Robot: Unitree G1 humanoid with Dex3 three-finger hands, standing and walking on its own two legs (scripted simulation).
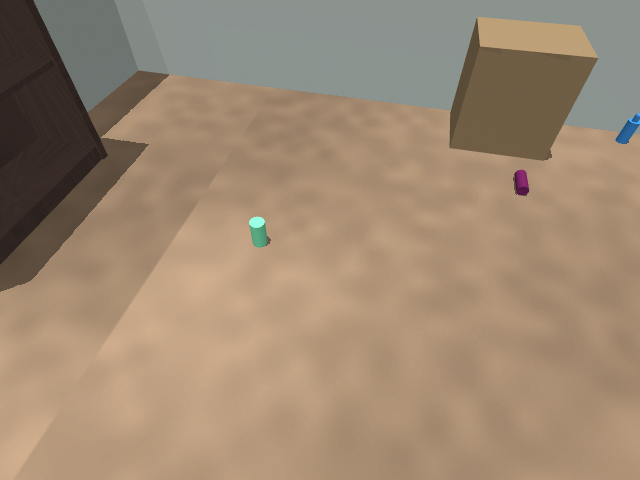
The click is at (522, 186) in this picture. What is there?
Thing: lying can
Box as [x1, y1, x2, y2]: [514, 170, 528, 194]
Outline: 518,170 514,174 516,191 518,194 525,194 528,191 526,173 523,170
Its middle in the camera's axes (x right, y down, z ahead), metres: +0.98 -0.28 +1.90
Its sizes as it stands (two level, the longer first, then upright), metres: 0.131 0.054 0.054
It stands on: the floor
